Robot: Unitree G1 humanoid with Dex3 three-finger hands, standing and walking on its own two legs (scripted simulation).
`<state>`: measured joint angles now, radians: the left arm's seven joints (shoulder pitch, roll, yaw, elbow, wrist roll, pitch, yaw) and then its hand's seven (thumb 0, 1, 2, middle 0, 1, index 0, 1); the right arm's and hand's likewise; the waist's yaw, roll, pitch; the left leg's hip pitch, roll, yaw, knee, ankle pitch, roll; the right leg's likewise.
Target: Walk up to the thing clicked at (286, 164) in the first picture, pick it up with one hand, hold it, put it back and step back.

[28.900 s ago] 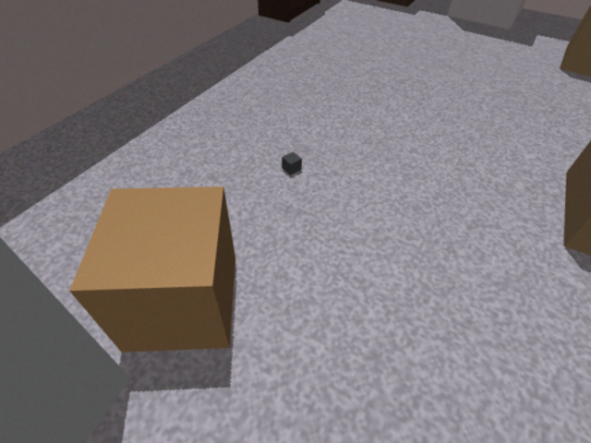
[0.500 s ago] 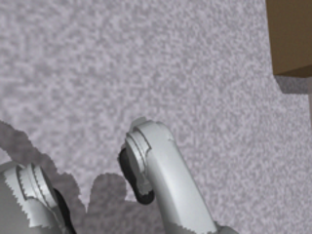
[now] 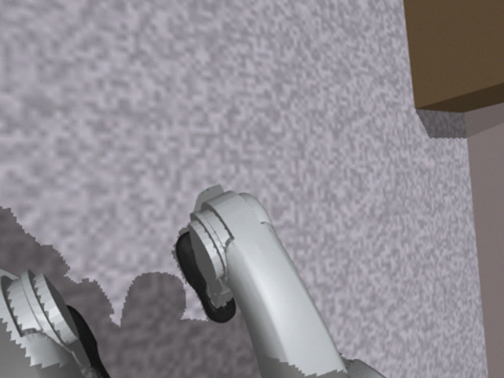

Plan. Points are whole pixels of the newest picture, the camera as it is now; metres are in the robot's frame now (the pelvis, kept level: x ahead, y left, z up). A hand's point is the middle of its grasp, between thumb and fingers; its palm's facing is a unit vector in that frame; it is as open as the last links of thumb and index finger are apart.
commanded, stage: rest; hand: left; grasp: from above
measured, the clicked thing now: out of the picture +0.47 +0.33 -0.28
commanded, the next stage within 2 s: open in 0.40 s
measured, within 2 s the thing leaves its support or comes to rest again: rests again in 0.08 s
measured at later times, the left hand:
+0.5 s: hand out of the picture +0.47 +0.32 -0.25, palm faces -0.19 -0.38 -0.91, open 10.0 cm
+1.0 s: hand out of the picture +0.47 +0.33 -0.25, palm faces -0.18 -0.37 -0.91, open 11.9 cm
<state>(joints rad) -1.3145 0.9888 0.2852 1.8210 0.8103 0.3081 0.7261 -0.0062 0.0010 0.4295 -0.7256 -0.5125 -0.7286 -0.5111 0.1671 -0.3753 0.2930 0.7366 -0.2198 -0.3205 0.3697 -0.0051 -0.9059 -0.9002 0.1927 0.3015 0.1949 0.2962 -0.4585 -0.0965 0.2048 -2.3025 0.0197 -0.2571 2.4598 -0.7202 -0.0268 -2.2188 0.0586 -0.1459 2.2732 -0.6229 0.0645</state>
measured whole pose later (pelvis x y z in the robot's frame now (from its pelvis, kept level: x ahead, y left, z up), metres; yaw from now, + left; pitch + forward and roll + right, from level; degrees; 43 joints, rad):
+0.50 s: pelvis +0.00 +0.00 +0.00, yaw -1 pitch +30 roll -15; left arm -1.33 1.05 0.26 1.82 0.79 0.31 0.72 -0.01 -0.01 0.43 -0.75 -0.48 -0.75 -0.48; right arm 0.15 -0.39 0.34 0.69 -0.22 -0.33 0.35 -0.01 -0.91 -0.90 0.19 0.30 0.19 0.30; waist -0.48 -0.12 0.24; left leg -2.29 0.02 -0.27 2.46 -0.71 -0.02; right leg -2.20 0.06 -0.16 2.25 -0.61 0.07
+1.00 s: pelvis -0.01 +0.00 +0.01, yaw -1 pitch +29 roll -16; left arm -1.34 1.07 0.24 1.80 0.79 0.31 0.73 0.01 -0.22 0.78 -0.39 -0.83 -0.38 -0.84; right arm 0.16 -0.40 0.36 0.66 -0.22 -0.33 0.35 0.00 -0.91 -0.90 0.19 0.30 0.20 0.30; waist -0.49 -0.14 0.26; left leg -2.28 0.02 -0.28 2.45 -0.71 -0.02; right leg -2.18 0.06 -0.17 2.23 -0.61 0.07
